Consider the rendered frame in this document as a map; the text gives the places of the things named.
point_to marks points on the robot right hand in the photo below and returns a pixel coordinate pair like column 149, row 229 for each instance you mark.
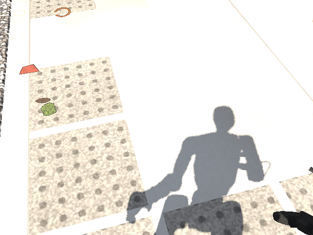
column 302, row 220

